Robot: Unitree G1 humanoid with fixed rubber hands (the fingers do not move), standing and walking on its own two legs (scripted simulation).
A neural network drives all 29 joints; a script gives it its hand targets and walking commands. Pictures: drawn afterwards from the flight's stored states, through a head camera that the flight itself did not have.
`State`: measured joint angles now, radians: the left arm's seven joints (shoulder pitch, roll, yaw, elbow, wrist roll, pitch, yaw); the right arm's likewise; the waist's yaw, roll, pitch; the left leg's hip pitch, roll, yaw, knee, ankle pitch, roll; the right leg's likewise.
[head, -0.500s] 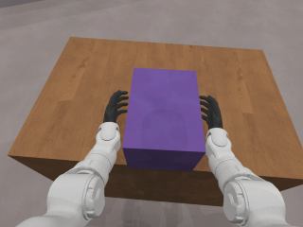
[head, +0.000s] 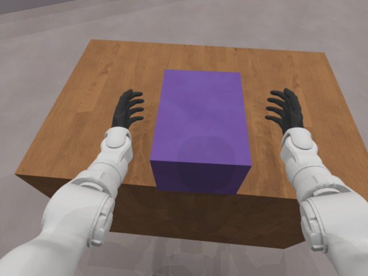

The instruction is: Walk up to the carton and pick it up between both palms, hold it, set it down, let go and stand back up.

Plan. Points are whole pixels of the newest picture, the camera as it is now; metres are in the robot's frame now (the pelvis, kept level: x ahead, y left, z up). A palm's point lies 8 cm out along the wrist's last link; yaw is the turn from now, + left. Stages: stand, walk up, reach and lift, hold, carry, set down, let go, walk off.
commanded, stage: set down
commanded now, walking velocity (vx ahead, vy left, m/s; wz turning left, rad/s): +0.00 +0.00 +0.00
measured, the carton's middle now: (199, 130) +0.48 -0.02 +0.01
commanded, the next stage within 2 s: none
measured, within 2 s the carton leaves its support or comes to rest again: neither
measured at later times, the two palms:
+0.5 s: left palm (112, 92) +0.47 +0.16 +0.14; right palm (300, 95) +0.46 -0.21 +0.15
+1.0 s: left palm (104, 110) +0.43 +0.17 +0.14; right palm (307, 114) +0.42 -0.22 +0.14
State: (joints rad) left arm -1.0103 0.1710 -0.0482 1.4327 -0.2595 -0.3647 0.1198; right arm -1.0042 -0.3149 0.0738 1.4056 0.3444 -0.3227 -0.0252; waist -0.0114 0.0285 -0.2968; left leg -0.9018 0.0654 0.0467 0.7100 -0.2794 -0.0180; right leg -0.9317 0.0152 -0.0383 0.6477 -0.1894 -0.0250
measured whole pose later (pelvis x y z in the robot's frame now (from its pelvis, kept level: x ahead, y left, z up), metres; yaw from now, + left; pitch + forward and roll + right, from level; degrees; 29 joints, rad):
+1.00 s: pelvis +0.02 +0.00 +0.04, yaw +1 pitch +8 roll -1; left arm -0.74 0.17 0.06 0.90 -0.10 0.05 0.07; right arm -0.74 -0.31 0.05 1.01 0.34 -0.07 -0.05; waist -0.03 0.00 -0.11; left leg -0.34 0.05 0.03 0.39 -0.19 -0.03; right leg -0.36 0.02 -0.04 0.33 -0.11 -0.03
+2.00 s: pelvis +0.02 +0.00 +0.04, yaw +0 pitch -2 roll +0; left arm 0.00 0.12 -0.05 0.40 -0.10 -0.11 0.11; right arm 0.01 -0.17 -0.03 0.48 0.18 -0.19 -0.01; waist 0.00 -0.02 0.00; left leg -0.10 0.04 0.04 0.34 -0.21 -0.02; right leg -0.16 0.02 0.00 0.34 -0.15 -0.02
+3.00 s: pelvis +0.04 +0.01 +0.04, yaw -1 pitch -7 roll -1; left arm 0.26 0.16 -0.03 0.41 -0.02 0.03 0.05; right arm 0.25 -0.16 -0.03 0.56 0.03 -0.20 0.02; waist 0.02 -0.01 0.07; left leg 0.04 0.03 0.05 0.34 -0.26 -0.01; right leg -0.02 0.02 0.02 0.33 -0.19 -0.01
